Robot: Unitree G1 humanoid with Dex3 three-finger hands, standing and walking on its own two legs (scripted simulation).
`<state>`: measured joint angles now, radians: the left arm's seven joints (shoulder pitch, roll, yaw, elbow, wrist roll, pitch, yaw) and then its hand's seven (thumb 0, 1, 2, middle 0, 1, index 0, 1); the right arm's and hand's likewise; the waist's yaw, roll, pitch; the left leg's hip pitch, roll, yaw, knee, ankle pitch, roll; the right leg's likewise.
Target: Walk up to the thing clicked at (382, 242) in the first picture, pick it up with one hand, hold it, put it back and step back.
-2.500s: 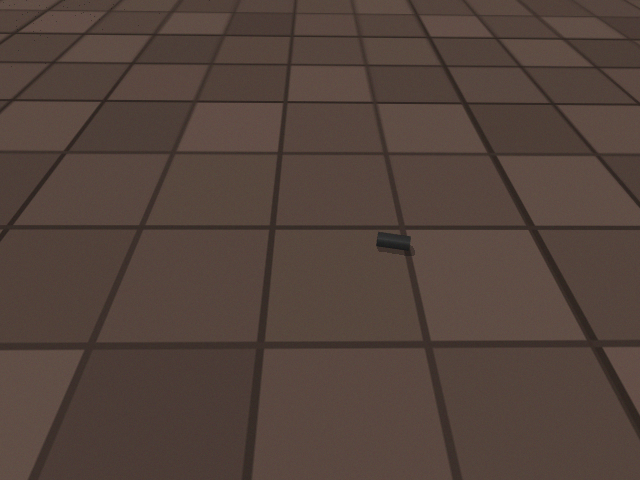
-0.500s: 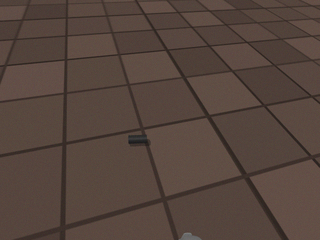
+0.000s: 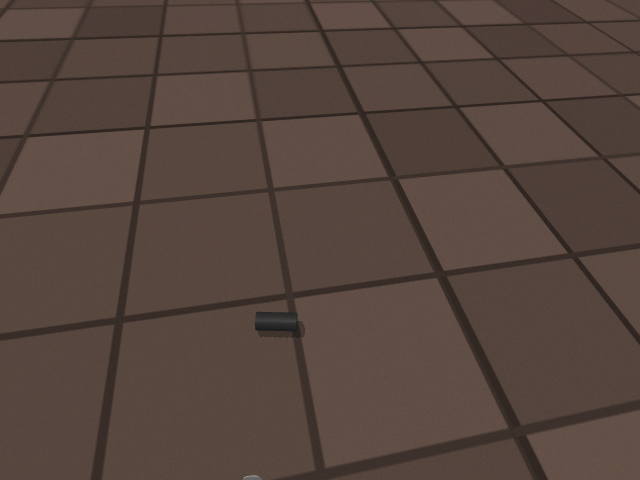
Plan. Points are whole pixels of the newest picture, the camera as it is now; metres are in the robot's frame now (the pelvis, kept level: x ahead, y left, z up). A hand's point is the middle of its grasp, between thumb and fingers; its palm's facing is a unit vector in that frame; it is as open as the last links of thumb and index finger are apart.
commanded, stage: walk up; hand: left
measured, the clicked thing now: (276, 321) +0.75 +0.16 -0.73
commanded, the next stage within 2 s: none
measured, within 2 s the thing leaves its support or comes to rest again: neither
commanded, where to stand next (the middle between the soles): +0.38 -0.08 m, yaw +3 degrees
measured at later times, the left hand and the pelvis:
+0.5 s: hand (184, 419) +0.24 +0.21 -0.12, palm faces +0.01 -0.90 -0.43, open 7.4 cm; pelvis +0.18 -0.08 -0.01, yaw +1 degrees
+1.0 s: hand (213, 358) +0.34 +0.19 -0.15, palm faces +0.01 -0.93 -0.37, open 7.4 cm; pelvis +0.31 -0.08 +0.00, yaw +4 degrees
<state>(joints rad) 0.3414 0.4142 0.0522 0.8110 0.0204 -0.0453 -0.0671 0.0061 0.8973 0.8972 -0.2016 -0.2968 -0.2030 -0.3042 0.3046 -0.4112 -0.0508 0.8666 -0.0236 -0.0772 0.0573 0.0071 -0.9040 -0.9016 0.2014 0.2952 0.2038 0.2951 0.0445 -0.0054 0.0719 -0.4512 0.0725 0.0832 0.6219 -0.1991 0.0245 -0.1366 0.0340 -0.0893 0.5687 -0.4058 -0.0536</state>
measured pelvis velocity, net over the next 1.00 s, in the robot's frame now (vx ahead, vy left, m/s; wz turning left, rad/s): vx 0.31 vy -0.08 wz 0.07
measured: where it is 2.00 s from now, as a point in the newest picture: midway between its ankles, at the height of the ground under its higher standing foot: (346, 449)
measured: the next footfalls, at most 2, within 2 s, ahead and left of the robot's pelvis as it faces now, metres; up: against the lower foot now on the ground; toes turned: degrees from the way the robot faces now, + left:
left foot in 0.02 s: +0.16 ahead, +0.12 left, +0.00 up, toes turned +6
right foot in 0.40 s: +0.28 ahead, -0.21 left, +0.00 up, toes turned -5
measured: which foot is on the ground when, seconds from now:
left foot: up 0.00-0.00, down 0.02-0.40, up 0.42-0.78, down 0.80-1.00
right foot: down 0.00-0.04, up 0.06-0.38, down 0.40-0.82, up 0.84-1.00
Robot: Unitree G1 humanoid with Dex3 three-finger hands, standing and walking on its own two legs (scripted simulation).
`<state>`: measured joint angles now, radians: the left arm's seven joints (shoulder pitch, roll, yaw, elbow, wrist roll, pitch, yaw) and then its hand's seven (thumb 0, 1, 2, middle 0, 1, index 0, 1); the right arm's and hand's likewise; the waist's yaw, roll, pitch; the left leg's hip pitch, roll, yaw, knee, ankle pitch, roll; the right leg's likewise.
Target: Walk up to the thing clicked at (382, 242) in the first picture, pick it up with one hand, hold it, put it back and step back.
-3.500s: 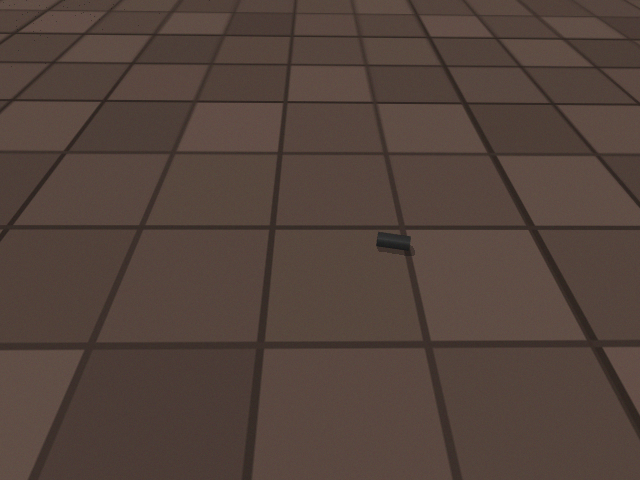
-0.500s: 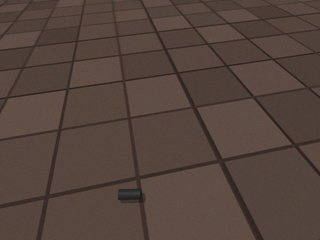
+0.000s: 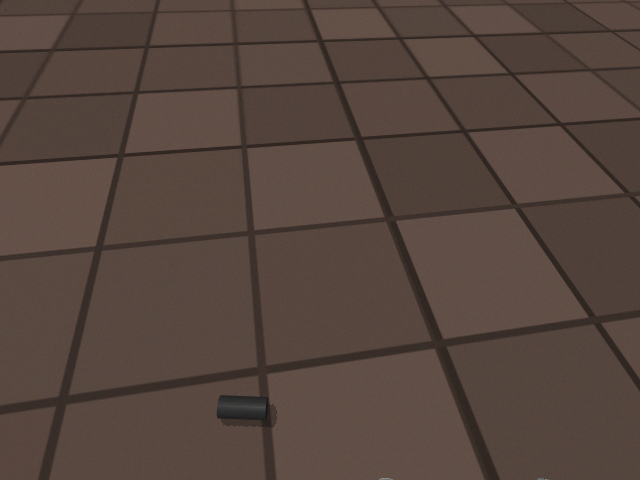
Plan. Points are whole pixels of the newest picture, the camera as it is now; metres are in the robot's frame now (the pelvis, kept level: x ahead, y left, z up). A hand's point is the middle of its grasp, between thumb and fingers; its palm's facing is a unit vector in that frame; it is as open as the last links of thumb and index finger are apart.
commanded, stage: walk up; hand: left
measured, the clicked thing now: (243, 407) +0.45 +0.21 -0.73
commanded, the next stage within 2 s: stand in 1.50 s
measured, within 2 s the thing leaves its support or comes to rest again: neither
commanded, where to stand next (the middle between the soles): +0.06 -0.01 m, yaw -1 degrees
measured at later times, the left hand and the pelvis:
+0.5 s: hand out of the picture +0.13 +0.25 -0.14, palm faces -0.03 -0.93 -0.37, open 7.4 cm; pelvis +0.03 -0.01 +0.01, yaw +1 degrees
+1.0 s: hand out of the picture +0.12 +0.25 -0.13, palm faces +0.00 -0.93 -0.36, open 7.4 cm; pelvis +0.05 -0.01 +0.02, yaw +1 degrees
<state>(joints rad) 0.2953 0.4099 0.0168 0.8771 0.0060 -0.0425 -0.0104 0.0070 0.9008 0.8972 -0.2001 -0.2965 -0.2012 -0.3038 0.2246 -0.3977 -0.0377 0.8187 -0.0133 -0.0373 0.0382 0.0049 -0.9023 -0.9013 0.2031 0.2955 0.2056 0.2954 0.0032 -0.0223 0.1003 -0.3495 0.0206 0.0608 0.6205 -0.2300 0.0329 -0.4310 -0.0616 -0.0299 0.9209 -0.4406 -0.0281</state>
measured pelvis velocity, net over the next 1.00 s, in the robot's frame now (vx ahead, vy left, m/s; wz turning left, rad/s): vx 0.05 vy -0.01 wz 0.01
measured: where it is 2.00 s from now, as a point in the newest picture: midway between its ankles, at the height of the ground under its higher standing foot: outside the picture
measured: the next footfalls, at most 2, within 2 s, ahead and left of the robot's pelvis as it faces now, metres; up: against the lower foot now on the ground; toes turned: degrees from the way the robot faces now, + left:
right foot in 0.08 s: +0.11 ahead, -0.14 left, +0.00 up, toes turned -3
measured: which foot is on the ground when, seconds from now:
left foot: down 0.00-1.00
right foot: up 0.00-0.06, down 0.08-1.00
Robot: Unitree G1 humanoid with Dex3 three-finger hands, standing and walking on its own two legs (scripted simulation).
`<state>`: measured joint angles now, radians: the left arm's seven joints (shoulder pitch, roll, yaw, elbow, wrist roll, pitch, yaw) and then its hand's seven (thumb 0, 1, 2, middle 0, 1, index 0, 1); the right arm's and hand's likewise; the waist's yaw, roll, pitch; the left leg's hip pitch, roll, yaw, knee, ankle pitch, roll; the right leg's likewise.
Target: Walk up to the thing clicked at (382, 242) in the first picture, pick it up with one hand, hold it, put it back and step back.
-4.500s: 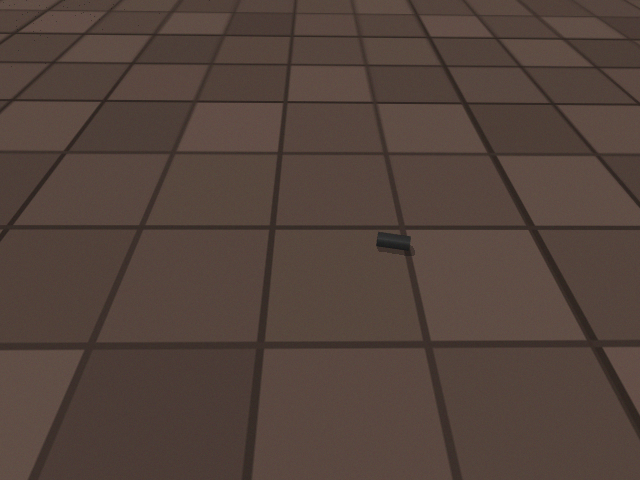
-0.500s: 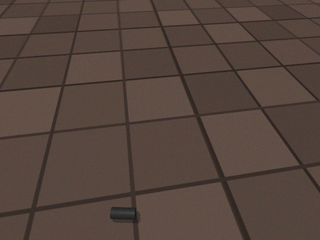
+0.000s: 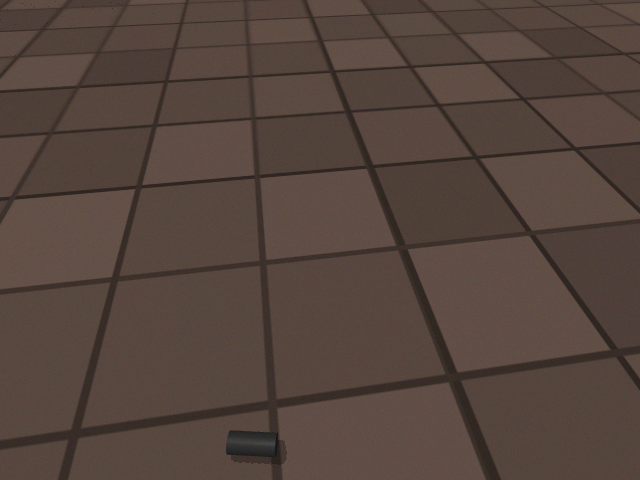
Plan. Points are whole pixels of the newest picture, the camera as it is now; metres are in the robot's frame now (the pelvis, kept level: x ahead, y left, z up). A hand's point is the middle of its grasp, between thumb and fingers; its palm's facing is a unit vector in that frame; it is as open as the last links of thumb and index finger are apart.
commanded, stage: walk up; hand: left
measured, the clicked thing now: (252, 443) +0.41 +0.21 -0.75
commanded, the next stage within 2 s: stand in 0.50 s
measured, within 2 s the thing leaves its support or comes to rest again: neither
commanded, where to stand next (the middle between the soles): +0.02 +0.00 m, yaw -2 degrees
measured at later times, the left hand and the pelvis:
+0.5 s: hand out of the picture +0.10 +0.25 -0.15, palm faces -0.01 -0.94 -0.35, open 7.4 cm; pelvis +0.01 +0.00 +0.00, yaw +0 degrees
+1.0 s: hand out of the picture +0.08 +0.24 -0.15, palm faces -0.02 -0.94 -0.35, open 7.4 cm; pelvis +0.01 -0.01 +0.00, yaw +0 degrees
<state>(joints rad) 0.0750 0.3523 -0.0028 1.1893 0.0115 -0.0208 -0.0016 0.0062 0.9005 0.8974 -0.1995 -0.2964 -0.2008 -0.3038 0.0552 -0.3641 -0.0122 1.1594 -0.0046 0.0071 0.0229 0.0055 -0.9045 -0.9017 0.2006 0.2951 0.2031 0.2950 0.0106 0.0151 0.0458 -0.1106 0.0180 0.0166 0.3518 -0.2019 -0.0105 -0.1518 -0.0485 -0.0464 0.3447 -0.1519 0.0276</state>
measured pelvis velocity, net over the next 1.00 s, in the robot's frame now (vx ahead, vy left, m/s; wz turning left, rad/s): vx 0.01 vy -0.01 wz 0.01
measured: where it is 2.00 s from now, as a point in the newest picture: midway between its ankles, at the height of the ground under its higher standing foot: outside the picture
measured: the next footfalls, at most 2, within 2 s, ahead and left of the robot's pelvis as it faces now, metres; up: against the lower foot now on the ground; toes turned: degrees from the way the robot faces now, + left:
none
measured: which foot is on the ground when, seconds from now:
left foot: down 0.00-1.00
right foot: down 0.00-1.00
